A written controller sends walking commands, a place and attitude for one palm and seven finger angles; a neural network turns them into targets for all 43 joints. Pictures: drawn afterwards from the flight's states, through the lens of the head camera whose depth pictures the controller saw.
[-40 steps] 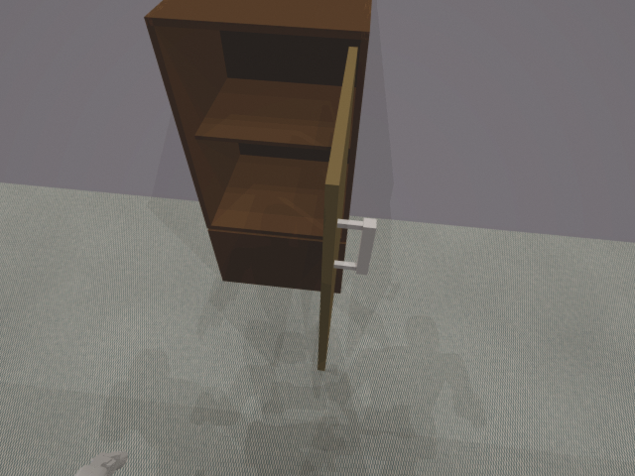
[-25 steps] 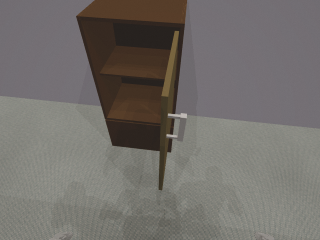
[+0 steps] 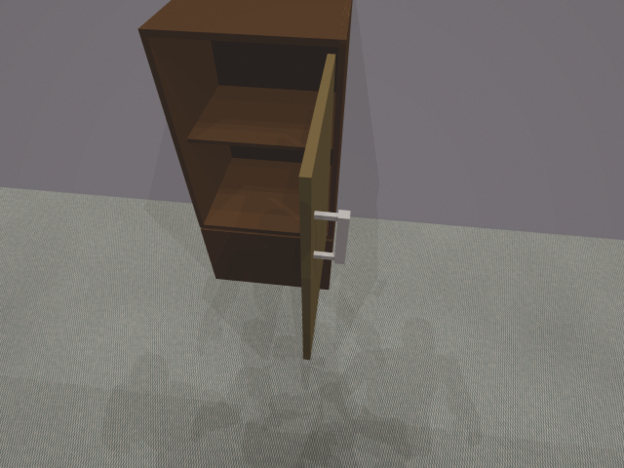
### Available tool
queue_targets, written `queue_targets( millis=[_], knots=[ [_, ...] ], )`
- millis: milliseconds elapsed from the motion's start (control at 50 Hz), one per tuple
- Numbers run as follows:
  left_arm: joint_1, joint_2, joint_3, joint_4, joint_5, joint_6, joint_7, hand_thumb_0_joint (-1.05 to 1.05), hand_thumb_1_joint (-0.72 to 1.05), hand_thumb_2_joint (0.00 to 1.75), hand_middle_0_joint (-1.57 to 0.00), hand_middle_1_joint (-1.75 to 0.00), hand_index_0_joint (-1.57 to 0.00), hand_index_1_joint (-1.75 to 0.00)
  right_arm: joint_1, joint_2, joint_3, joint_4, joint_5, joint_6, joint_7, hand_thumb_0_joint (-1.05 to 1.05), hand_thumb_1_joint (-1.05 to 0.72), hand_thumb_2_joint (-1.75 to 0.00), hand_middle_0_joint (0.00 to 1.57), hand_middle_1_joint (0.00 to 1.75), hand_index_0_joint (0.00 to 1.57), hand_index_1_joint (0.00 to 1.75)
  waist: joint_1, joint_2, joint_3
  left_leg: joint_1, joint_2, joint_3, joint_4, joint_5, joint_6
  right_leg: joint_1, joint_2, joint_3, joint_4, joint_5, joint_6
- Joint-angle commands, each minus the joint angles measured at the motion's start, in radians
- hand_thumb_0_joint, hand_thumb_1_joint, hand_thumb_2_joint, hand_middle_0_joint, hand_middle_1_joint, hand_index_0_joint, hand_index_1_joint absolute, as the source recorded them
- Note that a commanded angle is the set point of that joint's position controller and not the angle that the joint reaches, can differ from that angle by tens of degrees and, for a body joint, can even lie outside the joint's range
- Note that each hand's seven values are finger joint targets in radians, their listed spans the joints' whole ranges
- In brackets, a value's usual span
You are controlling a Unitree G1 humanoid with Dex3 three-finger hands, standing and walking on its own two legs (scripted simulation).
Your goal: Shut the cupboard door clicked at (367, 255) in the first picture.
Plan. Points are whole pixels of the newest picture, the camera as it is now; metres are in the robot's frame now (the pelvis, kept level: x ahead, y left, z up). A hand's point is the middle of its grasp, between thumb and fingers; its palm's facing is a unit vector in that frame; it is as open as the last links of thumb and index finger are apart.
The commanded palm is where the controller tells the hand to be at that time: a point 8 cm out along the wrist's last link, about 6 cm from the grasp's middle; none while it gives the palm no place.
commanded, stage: stand and wait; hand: left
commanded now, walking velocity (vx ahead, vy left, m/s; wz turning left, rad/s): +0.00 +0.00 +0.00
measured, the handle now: (330, 237) +0.50 +0.00 -0.03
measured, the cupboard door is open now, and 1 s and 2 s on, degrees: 89 89 89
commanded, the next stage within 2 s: look at it before walking up in 0.18 s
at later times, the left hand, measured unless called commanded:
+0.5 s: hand out of the picture +0.08 +0.24 -0.16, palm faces -0.02 -0.94 -0.33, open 7.4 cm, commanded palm none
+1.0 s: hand out of the picture +0.09 +0.24 -0.16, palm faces -0.02 -0.94 -0.33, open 7.4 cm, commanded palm none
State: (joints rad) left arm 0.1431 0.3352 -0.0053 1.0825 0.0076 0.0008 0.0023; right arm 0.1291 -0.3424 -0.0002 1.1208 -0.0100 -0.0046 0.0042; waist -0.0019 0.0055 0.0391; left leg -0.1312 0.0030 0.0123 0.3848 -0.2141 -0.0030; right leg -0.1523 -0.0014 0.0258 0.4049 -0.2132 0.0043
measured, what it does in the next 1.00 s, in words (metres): stands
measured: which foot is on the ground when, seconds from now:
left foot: down 0.00-1.00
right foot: down 0.00-1.00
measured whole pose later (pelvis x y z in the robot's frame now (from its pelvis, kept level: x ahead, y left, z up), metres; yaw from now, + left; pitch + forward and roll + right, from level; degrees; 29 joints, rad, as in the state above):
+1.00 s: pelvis +0.01 +0.00 +0.00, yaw -2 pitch -1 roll +0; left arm 0.15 0.32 0.01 1.06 0.01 0.02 0.01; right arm 0.09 -0.31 -0.01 1.08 -0.01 0.00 -0.02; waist 0.02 0.00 0.04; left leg -0.13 0.02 0.05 0.40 -0.25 -0.01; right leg -0.17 0.01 0.06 0.43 -0.23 0.00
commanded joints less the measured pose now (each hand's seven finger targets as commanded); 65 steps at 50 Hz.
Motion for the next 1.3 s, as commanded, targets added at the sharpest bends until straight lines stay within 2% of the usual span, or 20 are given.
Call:
queue_targets(
  millis=[0, 180, 760, 840, 860, 900, 940, 980, 1040, 1080, 1100, 1120, 1140, 1160, 1180, 1200, 1220, 1240, 1260, 1280],
  knots=[
    [-0.059, 0.206, 0.043, -0.067, 0.002, -0.028, 0.01, 0.0, 0.9, 0.9, -0.2, -0.3, -0.2, -0.3, -0.056, -0.192, -0.035, -0.065, -0.001, -0.027, -0.017, 0.0, -0.9, -0.9, 0.2, 0.3, 0.2, 0.3, -0.001, -0.021, -0.048, -0.013, 0.104, -0.105, -0.077, 0.054, 0.031, -0.016, -0.112, 0.11, -0.091, 0.046, -0.034],
    [-0.058, 0.202, 0.044, -0.065, 0.004, -0.029, 0.009, 0.0, 0.9, 0.9, -0.2, -0.3, -0.2, -0.3, -0.042, -0.186, -0.035, -0.056, -0.001, -0.026, -0.016, 0.0, -0.9, -0.9, 0.2, 0.3, 0.2, 0.3, -0.002, -0.026, -0.049, -0.014, 0.104, -0.103, -0.077, 0.045, 0.029, -0.029, -0.112, 0.113, -0.104, 0.012, -0.034],
    [-0.045, 0.197, 0.045, -0.055, 0.002, -0.033, 0.011, 0.0, 0.9, 0.9, -0.2, -0.3, -0.2, -0.3, -0.062, -0.19, -0.033, -0.059, 0.001, -0.033, -0.024, 0.0, -0.9, -0.9, 0.2, 0.3, 0.2, 0.3, 0.002, -0.011, -0.098, 0.046, 0.119, -0.098, -0.073, 0.219, 0.028, 0.045, -0.118, 0.083, -0.077, 0.245, -0.029],
    [-0.046, 0.199, 0.046, -0.056, 0.003, -0.031, 0.011, 0.0, 0.9, 0.9, -0.2, -0.3, -0.2, -0.3, -0.067, -0.193, -0.034, -0.061, 0.0, -0.033, -0.026, 0.0, -0.9, -0.9, 0.2, 0.3, 0.2, 0.3, 0.004, -0.004, -0.081, 0.055, 0.122, -0.09, -0.073, 0.226, 0.027, 0.031, -0.114, 0.088, -0.077, 0.252, -0.029],
    [-0.043, 0.188, 0.047, -0.06, 0.003, -0.025, 0.01, 0.0, 0.9, 0.9, -0.2, -0.3, -0.2, -0.3, -0.056, -0.18, -0.035, -0.061, -0.001, -0.031, -0.028, 0.0, -0.9, -0.9, 0.2, 0.3, 0.2, 0.3, 0.0, -0.01, -0.079, 0.06, 0.125, -0.079, -0.056, 0.239, 0.024, 0.02, -0.111, 0.097, -0.064, 0.281, -0.031],
    [-0.002, 0.11, 0.038, -0.06, 0.002, -0.002, 0.015, 0.0, 0.9, 0.9, -0.2, -0.3, -0.2, -0.3, -0.007, -0.091, -0.023, -0.06, -0.003, -0.016, -0.032, 0.0, -0.9, -0.9, 0.2, 0.3, 0.2, 0.3, -0.002, -0.012, -0.075, 0.055, 0.127, -0.042, -0.015, 0.241, 0.01, -0.008, -0.109, 0.104, -0.023, 0.325, -0.023],
    [0.019, 0.101, 0.044, -0.077, 0.003, 0.015, 0.015, 0.0, 0.9, 0.9, -0.2, -0.3, -0.2, -0.3, 0.016, -0.084, -0.03, -0.079, -0.003, -0.002, -0.038, 0.0, -0.9, -0.9, 0.2, 0.3, 0.2, 0.3, -0.005, -0.004, -0.057, 0.052, 0.135, -0.022, 0.011, 0.228, 0.006, -0.051, -0.096, 0.115, 0.02, 0.339, -0.022],
    [0.028, 0.105, 0.052, -0.102, 0.006, 0.026, 0.011, 0.0, 0.9, 0.9, -0.2, -0.3, -0.2, -0.3, 0.026, -0.098, -0.045, -0.106, -0.004, 0.008, -0.041, 0.0, -0.9, -0.9, 0.2, 0.3, 0.2, 0.3, -0.006, 0.005, -0.056, 0.054, 0.159, -0.02, 0.027, 0.202, 0.016, -0.103, -0.074, 0.114, 0.069, 0.312, -0.021],
    [0.035, 0.087, 0.063, -0.14, 0.009, 0.036, 0.001, 0.0, 0.9, 0.9, -0.2, -0.3, -0.2, -0.3, 0.017, -0.119, -0.065, -0.146, -0.007, 0.013, -0.044, 0.0, -0.9, -0.9, 0.2, 0.3, 0.2, 0.3, -0.002, 0.07, -0.041, 0.032, 0.223, -0.052, 0.008, 0.166, 0.054, -0.175, -0.024, 0.082, 0.19, 0.2, -0.008],
    [0.05, 0.064, 0.069, -0.162, 0.009, 0.044, -0.005, 0.0, 0.9, 0.9, -0.2, -0.3, -0.2, -0.3, 0.003, -0.127, -0.077, -0.169, -0.006, 0.01, -0.041, 0.0, -0.9, -0.9, 0.2, 0.3, 0.2, 0.3, 0.007, 0.167, -0.033, 0.005, 0.312, -0.097, -0.033, 0.22, 0.119, -0.22, 0.006, 0.031, 0.369, -0.106, 0.007],
    [0.056, 0.052, 0.075, -0.173, 0.01, 0.048, -0.008, 0.0, 0.9, 0.9, -0.2, -0.3, -0.2, -0.3, -0.009, -0.123, -0.08, -0.181, -0.008, 0.007, -0.04, 0.0, -0.9, -0.9, 0.2, 0.3, 0.2, 0.3, 0.012, 0.187, -0.028, -0.024, 0.359, -0.108, -0.052, 0.257, 0.157, -0.221, -0.004, 0.008, 0.461, -0.244, 0.015],
    [0.074, 0.044, 0.081, -0.181, 0.009, 0.051, -0.012, 0.0, 0.9, 0.9, -0.2, -0.3, -0.2, -0.3, -0.034, -0.12, -0.082, -0.197, -0.009, 0.006, -0.04, 0.0, -0.9, -0.9, 0.2, 0.3, 0.2, 0.3, 0.026, 0.19, -0.028, -0.06, 0.378, -0.092, -0.042, 0.277, 0.17, -0.197, -0.032, 0.019, 0.489, -0.282, 0.012],
    [0.099, 0.039, 0.085, -0.182, 0.009, 0.051, -0.015, 0.0, 0.9, 0.9, -0.2, -0.3, -0.2, -0.3, -0.059, -0.114, -0.085, -0.213, -0.012, 0.006, -0.04, 0.0, -0.9, -0.9, 0.2, 0.3, 0.2, 0.3, 0.042, 0.177, -0.023, -0.088, 0.371, -0.056, -0.007, 0.277, 0.158, -0.163, -0.049, 0.017, 0.457, -0.286, 0.007],
    [0.142, 0.029, 0.087, -0.176, 0.01, 0.046, -0.018, 0.0, 0.9, 0.9, -0.2, -0.3, -0.2, -0.3, -0.082, -0.113, -0.088, -0.222, -0.014, 0.008, -0.039, 0.0, -0.9, -0.9, 0.2, 0.3, 0.2, 0.3, 0.067, 0.163, -0.029, -0.097, 0.342, -0.005, 0.063, 0.26, 0.123, -0.119, -0.05, -0.004, 0.366, -0.227, 0.006],
    [0.19, 0.035, 0.089, -0.163, 0.015, 0.04, -0.02, 0.0, 0.9, 0.9, -0.2, -0.3, -0.2, -0.3, -0.088, -0.11, -0.091, -0.227, -0.012, 0.014, -0.036, 0.0, -0.9, -0.9, 0.2, 0.3, 0.2, 0.3, 0.087, 0.085, -0.049, -0.119, 0.294, 0.05, 0.173, 0.197, 0.078, -0.065, -0.035, -0.031, 0.246, -0.101, 0.009],
    [0.221, 0.074, 0.101, -0.158, 0.023, 0.026, -0.015, 0.0, 0.9, 0.9, -0.2, -0.3, -0.2, -0.3, -0.061, -0.072, -0.09, -0.231, -0.006, 0.021, -0.033, 0.0, -0.9, -0.9, 0.2, 0.3, 0.2, 0.3, 0.094, -0.082, -0.053, -0.192, 0.192, 0.119, 0.389, 0.039, 0.007, -0.007, -0.091, 0.078, 0.045, 0.105, -0.011],
    [0.239, 0.178, 0.12, -0.163, 0.03, 0.011, 0.003, 0.0, 0.9, 0.9, -0.2, -0.3, -0.2, -0.3, -0.037, 0.013, -0.073, -0.266, -0.002, 0.022, -0.029, 0.0, -0.9, -0.9, 0.2, 0.3, 0.2, 0.3, 0.084, -0.393, -0.041, -0.431, 0.033, 0.133, 0.649, -0.377, -0.056, 0.053, -0.326, 0.495, -0.085, 0.394, -0.095],
    [0.255, 0.17, 0.115, -0.168, 0.011, 0.017, 0.014, 0.0, 0.9, 0.9, -0.2, -0.3, -0.2, -0.3, -0.044, -0.008, -0.076, -0.273, -0.002, 0.029, -0.034, 0.0, -0.9, -0.9, 0.2, 0.3, 0.2, 0.3, 0.083, -0.302, -0.06, -0.412, 0.037, -0.009, 0.735, -0.394, -0.043, 0.025, -0.355, 0.505, -0.106, 0.444, -0.163],
    [0.209, 0.136, 0.116, -0.178, 0.011, 0.015, 0.019, 0.0, 0.9, 0.9, -0.2, -0.3, -0.2, -0.3, -0.037, -0.009, -0.08, -0.26, 0.0, 0.031, -0.033, 0.0, -0.9, -0.9, 0.2, 0.3, 0.2, 0.3, 0.055, -0.231, -0.056, -0.425, 0.064, -0.046, 0.767, -0.316, -0.036, 0.019, -0.316, 0.439, -0.11, 0.333, -0.175],
    [0.172, 0.111, 0.116, -0.191, 0.009, 0.014, 0.022, 0.0, 0.9, 0.9, -0.2, -0.3, -0.2, -0.3, -0.047, -0.009, -0.082, -0.252, 0.0, 0.028, -0.031, 0.0, -0.9, -0.9, 0.2, 0.3, 0.2, 0.3, 0.048, -0.207, -0.043, -0.432, 0.075, -0.042, 0.783, -0.265, -0.039, -0.007, -0.278, 0.44, -0.096, 0.304, -0.152]
  ],
)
